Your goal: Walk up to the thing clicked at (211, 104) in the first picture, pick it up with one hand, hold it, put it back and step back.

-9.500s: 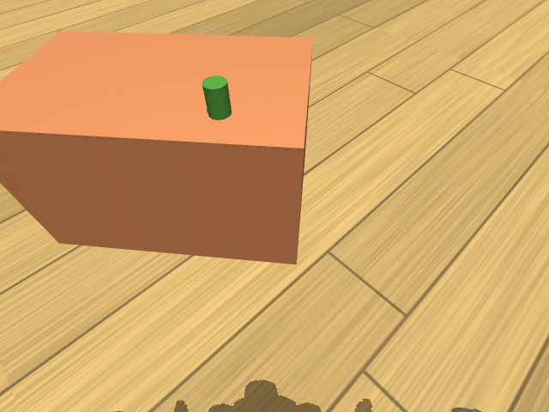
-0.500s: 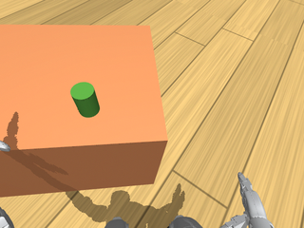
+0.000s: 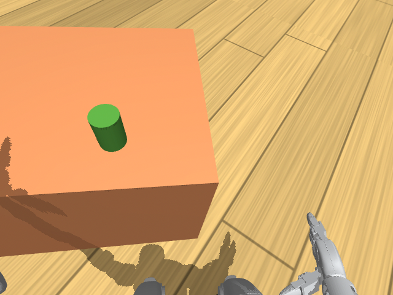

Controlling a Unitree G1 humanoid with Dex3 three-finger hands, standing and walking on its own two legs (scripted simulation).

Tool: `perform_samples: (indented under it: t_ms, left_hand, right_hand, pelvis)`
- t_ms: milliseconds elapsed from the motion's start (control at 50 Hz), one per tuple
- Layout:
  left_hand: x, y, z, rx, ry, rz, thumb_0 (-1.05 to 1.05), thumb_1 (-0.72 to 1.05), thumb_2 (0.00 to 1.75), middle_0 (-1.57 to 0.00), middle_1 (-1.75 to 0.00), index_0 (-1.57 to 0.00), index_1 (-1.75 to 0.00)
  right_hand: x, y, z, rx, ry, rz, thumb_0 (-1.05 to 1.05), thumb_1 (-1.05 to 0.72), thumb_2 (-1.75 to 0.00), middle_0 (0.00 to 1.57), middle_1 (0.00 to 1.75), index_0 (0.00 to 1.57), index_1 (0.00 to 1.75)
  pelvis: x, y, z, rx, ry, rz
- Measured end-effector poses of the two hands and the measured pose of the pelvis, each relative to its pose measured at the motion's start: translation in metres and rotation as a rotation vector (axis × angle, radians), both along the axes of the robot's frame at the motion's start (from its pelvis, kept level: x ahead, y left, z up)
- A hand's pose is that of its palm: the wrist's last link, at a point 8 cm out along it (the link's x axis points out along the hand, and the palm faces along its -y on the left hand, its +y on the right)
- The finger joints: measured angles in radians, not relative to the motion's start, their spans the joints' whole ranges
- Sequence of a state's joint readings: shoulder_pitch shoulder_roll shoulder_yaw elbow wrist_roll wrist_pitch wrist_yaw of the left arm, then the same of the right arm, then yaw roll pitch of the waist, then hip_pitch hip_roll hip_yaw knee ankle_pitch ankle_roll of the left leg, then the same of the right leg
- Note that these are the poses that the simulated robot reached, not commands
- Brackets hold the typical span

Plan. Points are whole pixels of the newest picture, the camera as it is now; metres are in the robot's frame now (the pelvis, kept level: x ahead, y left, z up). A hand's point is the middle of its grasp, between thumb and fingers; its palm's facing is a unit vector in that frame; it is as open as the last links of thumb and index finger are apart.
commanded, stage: go down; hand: left
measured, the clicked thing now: (108, 128) +0.50 +0.20 -0.03
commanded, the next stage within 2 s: approach in 1.14 s
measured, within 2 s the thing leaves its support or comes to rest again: neither
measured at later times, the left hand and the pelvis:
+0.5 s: hand out of the picture +0.40 +0.39 +0.11, palm faces +0.20 -0.98 +0.01, open 17.7 cm; pelvis -0.01 +0.00 -0.01, yaw +0 degrees
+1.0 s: hand out of the picture +0.41 +0.39 +0.11, palm faces +0.19 -0.98 +0.02, open 17.7 cm; pelvis +0.00 +0.01 -0.01, yaw -1 degrees
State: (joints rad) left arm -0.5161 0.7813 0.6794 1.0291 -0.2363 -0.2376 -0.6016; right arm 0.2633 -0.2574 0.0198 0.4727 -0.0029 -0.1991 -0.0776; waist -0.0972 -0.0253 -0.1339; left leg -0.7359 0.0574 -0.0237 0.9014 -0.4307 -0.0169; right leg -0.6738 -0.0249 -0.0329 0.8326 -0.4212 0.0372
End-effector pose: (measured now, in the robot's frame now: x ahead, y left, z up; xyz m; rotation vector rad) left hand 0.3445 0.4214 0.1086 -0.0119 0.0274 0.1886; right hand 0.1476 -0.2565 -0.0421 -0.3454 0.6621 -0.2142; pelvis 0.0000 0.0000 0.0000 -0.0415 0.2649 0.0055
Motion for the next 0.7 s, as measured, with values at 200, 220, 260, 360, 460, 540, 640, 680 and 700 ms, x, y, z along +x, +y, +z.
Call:
perform_samples:
  t_ms: [200,220,260,360,460,540,640,680,700]
  left_hand:
    - [0.007,0.006,-0.002,-0.009,0.001,0.007,-0.02,-0.61,0.05,-0.05,-0.05,-0.04,-0.06]
    - [0.008,0.007,-0.002,-0.008,0.001,0.011,-0.02,-0.61,0.05,-0.05,-0.05,-0.05,-0.06]
    - [0.010,0.009,-0.001,-0.004,0.001,0.014,-0.02,-0.61,0.05,-0.05,-0.04,-0.05,-0.05]
    - [0.014,0.011,0.001,-0.005,-0.005,0.011,-0.02,-0.61,0.05,-0.05,-0.04,-0.05,-0.05]
    - [0.018,0.014,0.001,-0.004,0.000,0.013,-0.02,-0.61,0.05,-0.05,-0.04,-0.05,-0.05]
    - [0.021,0.017,0.001,-0.001,0.001,0.015,-0.02,-0.60,0.05,-0.05,-0.04,-0.05,-0.05]
    - [0.026,0.021,0.001,-0.004,-0.003,0.018,-0.02,-0.60,0.05,-0.05,-0.04,-0.05,-0.05]
    - [0.028,0.023,0.001,-0.003,-0.001,0.019,-0.02,-0.59,0.05,-0.05,-0.04,-0.05,-0.05]
    - [0.029,0.024,0.001,-0.002,0.001,0.019,-0.02,-0.59,0.05,-0.05,-0.04,-0.05,-0.05]
  right_hand:
    - [-0.013,0.001,-0.003,-0.008,0.012,0.000,-0.01,0.52,-0.05,0.05,0.05,0.06,0.05]
    - [-0.013,0.001,-0.003,-0.009,0.011,-0.001,-0.01,0.52,-0.05,0.05,0.05,0.06,0.05]
    - [-0.013,0.000,-0.004,-0.013,0.010,-0.003,-0.01,0.52,-0.05,0.05,0.05,0.06,0.05]
    - [-0.013,0.000,-0.003,-0.020,-0.001,0.002,-0.01,0.52,-0.05,0.05,0.05,0.06,0.05]
    - [-0.014,0.002,-0.005,-0.020,0.003,0.004,-0.01,0.52,-0.05,0.05,0.05,0.06,0.05]
    - [-0.016,0.003,-0.007,-0.021,0.011,0.003,-0.01,0.53,-0.05,0.05,0.05,0.06,0.05]
    - [-0.014,0.005,-0.007,-0.028,0.011,0.001,-0.01,0.53,-0.05,0.06,0.05,0.06,0.05]
    - [-0.013,0.005,-0.006,-0.031,0.008,0.001,-0.01,0.53,-0.05,0.06,0.05,0.06,0.05]
    - [-0.012,0.006,-0.006,-0.032,0.006,0.001,-0.01,0.53,-0.05,0.06,0.05,0.06,0.05]
  pelvis:
    - [-0.005,0.000,-0.007,-0.005,0.019,-0.002]
    - [-0.006,0.000,-0.007,-0.006,0.021,-0.003]
    - [-0.007,0.001,-0.009,-0.008,0.025,-0.003]
    - [-0.008,0.001,-0.011,-0.011,0.035,-0.004]
    - [-0.009,0.001,-0.014,-0.013,0.046,-0.003]
    - [-0.008,0.001,-0.015,-0.014,0.053,-0.003]
    - [-0.007,0.003,-0.017,-0.018,0.061,-0.004]
    - [-0.006,0.004,-0.017,-0.020,0.065,-0.004]
    - [-0.006,0.004,-0.018,-0.020,0.067,-0.004]
